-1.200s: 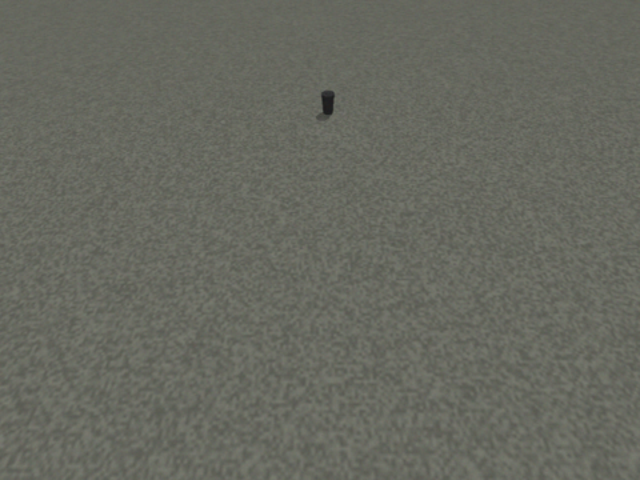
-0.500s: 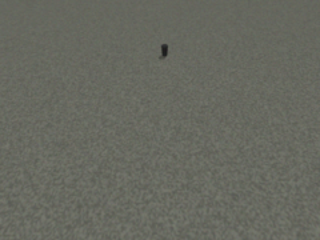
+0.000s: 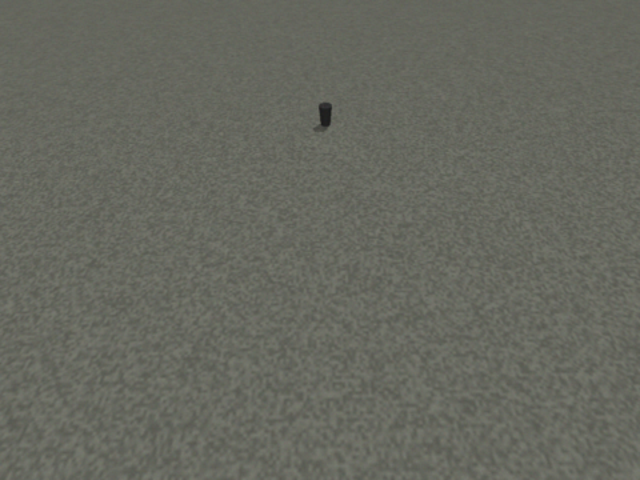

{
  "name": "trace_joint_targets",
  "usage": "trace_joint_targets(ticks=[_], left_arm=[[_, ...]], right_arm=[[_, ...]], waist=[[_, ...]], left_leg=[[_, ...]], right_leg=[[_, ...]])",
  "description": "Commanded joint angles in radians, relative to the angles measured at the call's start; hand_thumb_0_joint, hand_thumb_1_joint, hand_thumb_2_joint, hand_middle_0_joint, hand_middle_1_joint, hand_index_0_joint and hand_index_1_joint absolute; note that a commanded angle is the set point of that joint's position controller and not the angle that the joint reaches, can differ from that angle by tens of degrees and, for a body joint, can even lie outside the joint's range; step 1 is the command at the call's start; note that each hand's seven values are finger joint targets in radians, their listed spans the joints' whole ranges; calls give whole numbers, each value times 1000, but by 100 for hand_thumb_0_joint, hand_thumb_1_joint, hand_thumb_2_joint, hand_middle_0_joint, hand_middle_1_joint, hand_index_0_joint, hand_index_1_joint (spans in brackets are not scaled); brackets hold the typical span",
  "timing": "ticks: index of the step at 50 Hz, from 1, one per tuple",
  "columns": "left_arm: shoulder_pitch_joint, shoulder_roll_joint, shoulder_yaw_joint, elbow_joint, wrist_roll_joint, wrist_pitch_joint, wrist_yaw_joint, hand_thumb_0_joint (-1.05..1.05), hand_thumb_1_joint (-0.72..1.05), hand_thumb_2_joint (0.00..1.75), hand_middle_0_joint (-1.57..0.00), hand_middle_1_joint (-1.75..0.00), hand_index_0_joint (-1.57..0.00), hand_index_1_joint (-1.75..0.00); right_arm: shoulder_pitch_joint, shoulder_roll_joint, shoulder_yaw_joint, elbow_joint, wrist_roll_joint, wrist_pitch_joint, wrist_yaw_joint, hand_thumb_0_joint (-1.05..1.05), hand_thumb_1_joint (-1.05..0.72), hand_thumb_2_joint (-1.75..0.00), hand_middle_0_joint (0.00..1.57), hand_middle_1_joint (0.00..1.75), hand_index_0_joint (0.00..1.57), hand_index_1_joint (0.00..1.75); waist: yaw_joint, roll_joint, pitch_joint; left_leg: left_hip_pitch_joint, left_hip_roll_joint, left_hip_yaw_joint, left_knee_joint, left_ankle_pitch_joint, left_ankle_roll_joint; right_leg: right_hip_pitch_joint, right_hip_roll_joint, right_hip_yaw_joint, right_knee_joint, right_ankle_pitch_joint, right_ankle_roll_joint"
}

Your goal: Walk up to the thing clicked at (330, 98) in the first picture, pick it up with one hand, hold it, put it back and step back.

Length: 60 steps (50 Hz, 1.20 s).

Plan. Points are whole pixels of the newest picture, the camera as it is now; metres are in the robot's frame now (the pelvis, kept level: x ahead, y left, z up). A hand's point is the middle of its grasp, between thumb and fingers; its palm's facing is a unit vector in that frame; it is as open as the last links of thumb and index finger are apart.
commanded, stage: walk up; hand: left
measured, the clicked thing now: (325, 115) +2.21 +0.01 -0.72
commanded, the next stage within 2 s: none
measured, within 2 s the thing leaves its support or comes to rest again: neither
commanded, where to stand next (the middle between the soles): +1.85 -0.16 m, yaw -5 degrees
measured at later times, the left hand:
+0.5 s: hand (195, 466) +0.19 +0.20 -0.13, palm faces -0.01 -0.92 -0.39, open 7.4 cm
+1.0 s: hand (247, 245) +0.61 +0.18 -0.13, palm faces -0.17 -0.91 -0.37, open 7.4 cm
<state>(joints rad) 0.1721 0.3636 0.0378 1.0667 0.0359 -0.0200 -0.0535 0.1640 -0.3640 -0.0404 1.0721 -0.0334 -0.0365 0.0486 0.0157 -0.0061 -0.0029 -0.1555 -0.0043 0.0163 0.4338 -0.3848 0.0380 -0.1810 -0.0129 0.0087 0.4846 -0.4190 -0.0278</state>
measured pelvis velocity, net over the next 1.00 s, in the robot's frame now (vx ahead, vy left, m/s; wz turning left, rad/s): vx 0.48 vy -0.09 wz -0.09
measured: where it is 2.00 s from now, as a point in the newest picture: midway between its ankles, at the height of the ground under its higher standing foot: (369, 272)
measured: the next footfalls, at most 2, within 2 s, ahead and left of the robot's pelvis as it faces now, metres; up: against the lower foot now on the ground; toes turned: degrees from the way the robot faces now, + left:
right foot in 0.24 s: +0.15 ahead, -0.20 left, +0.00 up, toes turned -9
left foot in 0.66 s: +0.47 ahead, +0.06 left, +0.00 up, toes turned +4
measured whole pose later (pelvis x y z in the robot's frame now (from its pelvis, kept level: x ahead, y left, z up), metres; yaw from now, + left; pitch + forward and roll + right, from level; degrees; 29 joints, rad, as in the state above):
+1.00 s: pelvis +0.48 -0.09 -0.01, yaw -5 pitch -2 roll +2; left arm 0.20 0.45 0.05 0.92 0.01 -0.07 -0.11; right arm 0.30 -0.43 -0.06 0.92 -0.01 -0.09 0.08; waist -0.03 -0.03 0.05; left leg -0.05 0.05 0.15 0.41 -0.32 -0.01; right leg -0.55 -0.14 -0.01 0.67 -0.14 -0.01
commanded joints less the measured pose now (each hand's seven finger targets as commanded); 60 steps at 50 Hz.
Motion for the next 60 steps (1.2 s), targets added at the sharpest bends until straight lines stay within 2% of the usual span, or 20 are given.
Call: trace_joint_targets(ticks=[1,10,11,12,13,14,19,29,33,34,35,36,37,40,50,53,54,55,56,60], left_arm=[[-218,228,75,-188,3,-35,-20,0,90,90,-20,-30,-20,-30],[115,270,98,-93,-5,-43,-54,0,90,90,-20,-30,-20,-30],[232,315,118,-49,1,-53,-38,0,90,90,-20,-30,-20,-30],[368,393,146,-33,12,-62,-16,0,90,90,-20,-30,-20,-30],[315,453,144,-87,13,-72,-4,0,90,90,-20,-30,-20,-30],[173,472,132,-134,-10,-74,-4,0,90,90,-20,-30,-20,-30],[20,354,96,-175,-32,-96,5,0,90,90,-20,-30,-20,-30],[87,372,94,-190,-24,-98,0,0,90,90,-20,-30,-20,-30],[133,316,64,-191,-35,-77,9,0,90,90,-20,-30,-20,-30],[168,247,39,-212,-39,-76,16,0,90,90,-20,-30,-20,-30],[171,239,38,-241,-55,-83,19,0,90,90,-20,-30,-20,-30],[97,338,46,-236,-42,-89,26,0,90,90,-20,-30,-20,-30],[77,340,40,-227,-54,-93,22,0,90,90,-20,-30,-20,-30],[147,297,49,-177,-55,-82,-1,0,90,90,-20,-30,-20,-30],[7,263,77,-197,-28,-66,-55,0,90,90,-20,-30,-20,-30],[128,296,97,-164,-25,-72,-41,0,90,90,-20,-30,-20,-30],[273,353,127,-133,-20,-83,-24,0,90,90,-20,-30,-20,-30],[324,453,145,-147,-16,-92,-6,0,90,90,-20,-30,-20,-30],[290,477,137,-162,-41,-91,-1,0,90,90,-20,-30,-20,-30],[91,352,100,-207,-49,-99,16,0,90,90,-20,-30,-20,-30]], right_arm=[[30,-357,-129,-100,-12,-52,-4,0,-90,-90,20,30,20,30],[-168,-320,-115,-193,-14,-45,16,0,-90,-90,20,30,20,30],[-156,-275,-97,-197,-17,-41,15,0,-90,-90,20,30,20,30],[-144,-189,-68,-213,-19,-44,17,0,-90,-90,20,30,20,30],[-157,-177,-56,-250,8,-44,17,0,-90,-90,20,30,20,30],[-192,-270,-77,-237,4,-41,13,0,-90,-90,20,30,20,30],[-6,-293,-86,-137,21,-38,46,0,-90,-90,20,30,20,30],[-190,-237,-82,-240,14,-33,78,0,-90,-90,20,30,20,30],[141,-300,-121,-150,-13,-49,37,0,-90,-90,20,30,20,30],[310,-387,-156,-127,-32,-51,18,0,-90,-90,20,30,20,30],[308,-466,-169,-167,-6,-58,8,0,-90,-90,20,30,20,30],[248,-465,-180,-181,40,-58,7,0,-90,-90,20,30,20,30],[185,-413,-157,-200,41,-62,2,0,-90,-90,20,30,20,30],[66,-311,-106,-235,40,-74,-4,0,-90,-90,20,30,20,30],[32,-332,-103,-250,27,-88,13,0,-90,-90,20,30,20,30],[23,-310,-89,-243,23,-80,5,0,-90,-90,20,30,20,30],[84,-251,-68,-241,19,-77,6,0,-90,-90,20,30,20,30],[140,-176,-44,-267,29,-77,4,0,-90,-90,20,30,20,30],[90,-274,-67,-258,32,-71,-7,0,-90,-90,20,30,20,30],[105,-277,-62,-192,44,-59,5,0,-90,-90,20,30,20,30]], waist=[[-84,180,127],[105,73,4],[155,-88,-47],[221,-354,-71],[181,-369,-39],[132,-164,99],[-9,-94,102],[47,-52,94],[-101,111,-91],[-171,290,-195],[-163,343,-223],[-154,170,-217],[-116,77,-144],[-26,113,0],[-1,106,33],[92,-2,-9],[153,-192,-99],[132,-393,-111],[136,-271,-98],[13,-157,8]], left_leg=[[160,421,-488,-332,-355,215],[-205,188,-10,-95,-278,91],[-383,121,56,148,-289,63],[-589,-5,129,538,-307,34],[-699,-53,-20,720,-213,-6],[-654,61,-145,746,-100,-14],[-451,116,-118,559,140,-31],[-278,125,35,138,318,-32],[218,11,117,60,127,40],[447,192,-169,27,-102,118],[529,448,-725,-177,-218,228],[432,470,-727,-228,-233,257],[360,421,-504,-175,-95,218],[37,327,-185,-210,84,172],[-104,259,18,-189,23,133],[-178,201,94,125,235,84],[-274,107,127,482,248,53],[-496,-7,104,739,-110,5],[-559,20,-7,841,-132,-1],[-451,130,-88,698,97,6]], right_leg=[[-535,-64,15,305,-56,0],[126,-39,-131,16,220,32],[364,-5,-139,30,158,23],[496,-117,85,-114,-137,-20],[370,-386,609,-400,-509,-123],[152,-473,711,-478,-613,-202],[26,-276,208,-405,-186,-135],[66,-240,-12,-362,96,-152],[-45,-140,-138,240,526,-100],[-299,-64,-144,589,321,-48],[-562,105,-23,757,-118,-24],[-545,7,124,805,-57,-47],[-542,-42,150,794,33,-35],[-406,-124,87,613,102,-2],[-155,-94,-85,161,375,9],[101,-51,-115,108,257,-26],[284,-81,-12,34,56,-46],[387,-342,460,-156,-114,-124],[337,-440,694,-278,-142,-198],[79,-286,259,-242,133,-157]])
